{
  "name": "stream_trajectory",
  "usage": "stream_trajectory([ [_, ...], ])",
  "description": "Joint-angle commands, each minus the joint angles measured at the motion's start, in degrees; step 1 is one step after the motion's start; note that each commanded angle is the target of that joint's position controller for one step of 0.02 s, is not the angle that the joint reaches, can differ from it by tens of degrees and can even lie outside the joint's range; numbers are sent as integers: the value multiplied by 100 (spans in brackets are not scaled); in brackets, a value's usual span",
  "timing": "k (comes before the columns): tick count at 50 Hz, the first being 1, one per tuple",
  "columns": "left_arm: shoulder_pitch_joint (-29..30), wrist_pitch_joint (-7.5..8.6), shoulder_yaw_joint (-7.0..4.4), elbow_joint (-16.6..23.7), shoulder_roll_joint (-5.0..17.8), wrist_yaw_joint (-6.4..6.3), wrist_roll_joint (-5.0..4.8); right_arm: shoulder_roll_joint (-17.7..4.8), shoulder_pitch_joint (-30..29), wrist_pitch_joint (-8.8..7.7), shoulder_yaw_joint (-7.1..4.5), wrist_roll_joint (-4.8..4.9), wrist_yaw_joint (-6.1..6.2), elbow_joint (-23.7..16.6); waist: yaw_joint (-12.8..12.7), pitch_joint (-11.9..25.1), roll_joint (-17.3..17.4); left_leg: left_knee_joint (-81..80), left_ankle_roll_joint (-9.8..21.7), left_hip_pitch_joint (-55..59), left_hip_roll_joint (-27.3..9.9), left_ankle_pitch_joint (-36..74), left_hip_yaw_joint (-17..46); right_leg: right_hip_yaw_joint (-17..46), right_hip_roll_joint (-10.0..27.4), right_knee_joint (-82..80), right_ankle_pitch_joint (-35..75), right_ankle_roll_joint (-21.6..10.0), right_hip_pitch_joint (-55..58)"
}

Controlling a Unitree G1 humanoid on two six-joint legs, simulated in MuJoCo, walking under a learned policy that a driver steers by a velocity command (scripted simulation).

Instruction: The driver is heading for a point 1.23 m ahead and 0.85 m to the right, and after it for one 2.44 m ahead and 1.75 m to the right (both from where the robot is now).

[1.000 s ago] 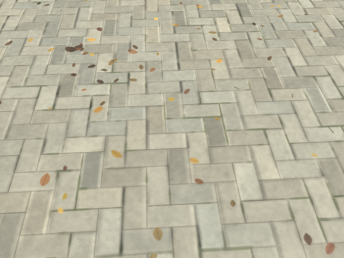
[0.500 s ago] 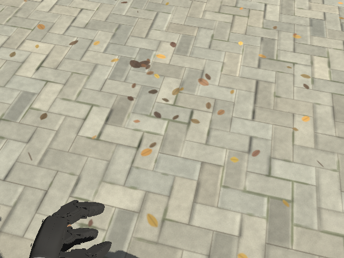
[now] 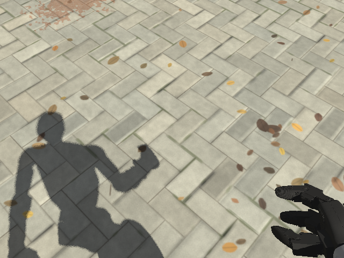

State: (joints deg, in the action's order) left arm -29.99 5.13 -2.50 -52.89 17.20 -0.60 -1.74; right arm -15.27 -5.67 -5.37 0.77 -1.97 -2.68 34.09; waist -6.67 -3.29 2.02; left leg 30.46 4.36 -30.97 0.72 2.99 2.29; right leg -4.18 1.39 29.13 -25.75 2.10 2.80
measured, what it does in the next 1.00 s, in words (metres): walks ahead, turning right: right foot, then left foot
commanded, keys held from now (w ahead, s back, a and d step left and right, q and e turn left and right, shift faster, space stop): e+shift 0.84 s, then shift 0.16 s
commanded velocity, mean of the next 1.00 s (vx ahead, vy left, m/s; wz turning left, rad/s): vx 0.08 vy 0.00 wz -0.79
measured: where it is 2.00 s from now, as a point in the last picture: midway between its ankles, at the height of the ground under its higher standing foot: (333, 245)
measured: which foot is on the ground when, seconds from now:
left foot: down 0.00-0.42, up 0.44-0.82, down 0.84-1.00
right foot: down 0.00-0.00, up 0.02-0.40, down 0.42-0.86, up 0.88-1.00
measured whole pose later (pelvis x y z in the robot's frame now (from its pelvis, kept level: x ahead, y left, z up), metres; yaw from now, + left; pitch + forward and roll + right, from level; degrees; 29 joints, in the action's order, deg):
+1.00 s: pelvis +0.20 -0.04 +0.02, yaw -50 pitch +2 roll +0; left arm -9.0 -2.9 -5.9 -32.2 21.5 -1.1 -0.7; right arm -15.9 8.0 0.2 -4.5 -0.6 1.6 42.5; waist 1.2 -2.4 -3.1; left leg 26.5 0.6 -16.7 0.8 -11.4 2.3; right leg 8.5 -5.7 65.8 -25.3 3.3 -31.1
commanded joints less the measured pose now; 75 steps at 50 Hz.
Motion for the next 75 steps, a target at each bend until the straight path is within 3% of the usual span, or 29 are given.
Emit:
stream_trajectory([
  [1, -384, 65, 48, 709, 348, 14, 49, -1385, 2421, 154, -421, -282, 230, 108, 1229, 3679, 1311, 669, 1671, 6030, -3030, 6422, 2768, 1338, -471, 4864, -1621, 90, -3493],
  [2, -126, -11, -146, 743, 951, 19, -62, -1226, 2071, 262, -455, -69, 211, 3, 1216, 3536, 677, 357, 1658, 5268, -2701, 5241, 2227, 1484, -151, 5109, -1435, 136, -3593],
  [4, 583, -216, -196, 914, 789, -119, -72, -761, 1460, 271, -377, 195, 236, 153, 868, 1859, 59, -294, 1220, 3735, -2065, 3200, 1337, 889, 282, 4584, -685, 318, -4233],
  [6, 301, -514, -242, 897, 591, -198, -33, -590, 984, 266, -372, 115, 238, 209, 400, 1231, 410, -965, 1085, 2150, -1864, 2084, 723, 740, 482, 4569, -276, 485, -3541],
  [10, 765, -723, -270, 1332, 340, -233, 48, -650, 533, 199, -484, 28, 367, 313, 254, 853, 427, -1539, 1067, 1311, -1916, 1034, -116, 607, 657, 3749, 550, 446, -3423],
  [13, 1182, -705, -243, 1531, 274, -67, 83, -744, 469, 249, -545, 80, 503, 393, 354, 939, 347, -1481, 903, 1442, -1830, 547, -710, 466, 666, 2597, 1614, 218, -2998],
  [20, 1537, -849, -444, 1900, 618, 191, 97, -955, 776, 408, -724, 433, 380, 669, 374, 752, 152, -190, 114, 2142, -1949, -46, -1277, -148, 154, 483, 1661, -469, -2141],
  [21, 1195, -829, -582, 1831, 925, 117, 154, -804, 1138, 440, -713, 390, 339, 802, 301, 745, -492, 862, -224, 1781, -1553, -571, -1511, 229, 104, -58, 2763, -728, -1517],
  [22, 1085, -797, -803, 1958, 1849, 3, 166, -667, 1255, 452, -675, 135, 322, 572, 518, 567, -2406, 2829, -824, -56, -649, -3414, -1788, 2471, 1392, -407, 5578, -1512, -563],
  [23, 1099, -633, -727, 2141, 1853, 71, 340, -663, 913, 461, -634, 25, 342, 350, 416, 1296, -2156, 4070, -965, -991, 1, -4404, -424, 3929, 1899, -646, 4998, -2431, -172],
  [25, 1306, -429, -667, 2151, 1525, 128, 202, -771, 516, 438, -666, 230, 395, 282, 382, 1265, -971, 4230, -680, -1282, -98, -3541, 283, 3284, 1534, -834, 3856, -2060, -264],
  [26, 1608, -453, -613, 2197, 1305, 67, 71, -789, 589, 432, -678, 173, 452, 363, 547, 1128, -656, 3918, -649, -1274, -195, -3121, 375, 2998, 1325, -810, 3526, -1786, -479],
  [28, 2073, -570, -527, 2402, 1066, -86, 64, -845, 651, 434, -702, 126, 465, 404, 761, 1148, -782, 3326, -671, -709, -139, -2627, 418, 2673, 1028, -803, 3478, -1565, -1034],
  [32, 2001, -675, -605, 2479, 1179, -220, 73, -522, 638, 412, -591, 215, 412, 505, 693, 1333, -697, 1907, -856, -213, 221, -2256, 486, 2736, 752, -657, 3363, -1458, -1062],
  [41, 2401, -825, -617, 2685, 1127, -152, 16, -798, 1126, 325, -740, 265, 267, 628, 793, 1059, -1235, -518, -622, 1447, 303, -1520, 512, 3595, 219, -363, 1963, -1046, -1875],
  [42, 2350, -835, -561, 2705, 963, -138, 9, -984, 1332, 329, -817, 233, 285, 682, 814, 1126, -965, -1004, -450, 2137, -185, -1122, 728, 3384, -65, 30, 1236, -830, -2300],
  [43, 1986, -840, -442, 2693, 577, -111, 47, -1395, 1229, 393, -884, 129, 326, 607, 499, 1215, 359, -1263, 146, 2709, -1441, -889, 1972, 2383, -747, 1198, -494, -527, -3050],
  [44, 1947, -751, -501, 2777, 839, -82, 87, -1384, 1182, 403, -869, -94, 326, 570, 409, 940, 1426, -1578, 991, 2304, -2181, -454, 3217, 1650, -1049, 2642, -1084, -218, -3737],
  [45, 1770, -699, -607, 2619, 1251, -54, 139, -1084, 883, 382, -792, -60, 358, 389, 336, 836, 1060, -1472, 1182, 2105, -2281, -429, 3022, 1596, -645, 3543, -773, -39, -3768],
  [47, 1735, -746, -602, 2313, 1170, -68, 131, -738, 606, 449, -681, 124, 438, 275, 382, 617, 387, -1248, 743, 1958, -1508, -708, 1829, 1391, -535, 4120, -121, 132, -3700],
  [52, 2179, -711, -313, 2443, 572, -68, 86, -899, 1258, 563, -663, 142, 479, 451, 793, 701, 603, -1105, 855, 2607, -1262, 335, 1085, 973, -449, 3293, 24, 300, -3685],
  [56, 1963, -627, -188, 2318, 497, 58, 44, -1224, 1563, 546, -742, 321, 391, 501, 896, 794, 1284, -1852, 712, 1907, -1318, -3455, 1215, 296, -288, 1516, -323, 34, -2368],
  [60, 1186, -414, -183, 1733, 402, 82, 43, -1089, 1642, 463, -672, 410, 328, 553, 459, 188, 545, -1369, 479, 621, -1182, -3740, 864, -134, -411, -784, 910, -536, -594],
  [61, 649, -359, -193, 1530, 414, 68, 26, -730, 1471, 385, -561, 345, 302, 464, 204, 255, 97, -456, 221, -216, -935, -3450, 558, 413, -62, -921, 781, -664, 363],
  [62, -4, -303, -241, 1455, 692, 19, 71, -122, 1188, 244, -371, 242, 201, 259, -41, 519, -1112, 1732, -229, -1441, -408, -3329, -161, 2215, 1185, -1283, -183, -945, 1260],
  [63, 61, -211, -410, 1569, 1357, 87, 138, -328, 849, 39, -424, 404, 160, -172, 7, 131, -1385, 2535, -280, -2986, -260, -3170, -165, 4231, 2225, -1792, -1795, -1872, 998],
  [64, 87, -272, -394, 1519, 1292, 92, 556, -660, 262, 231, -507, -226, 110, -231, -202, -121, -921, 2928, -276, -3174, -483, -2710, -97, 4281, 2181, -2230, -2406, -1741, 670],
  [68, 659, -122, -160, 1414, 684, 142, 331, -802, 1049, 394, -590, -120, -144, 180, 414, -321, -1021, 2918, -500, -2033, -640, -1438, -246, 2363, 1028, -2512, -509, -1307, -329],
  [75, 164, 24, -169, 857, 695, 126, 287, -483, -11, 441, -386, 12, -255, -181, 240, -628, -884, 1198, -282, -1113, -496, -535, -648, 1312, 1072, -3010, 1577, -1268, -350],
])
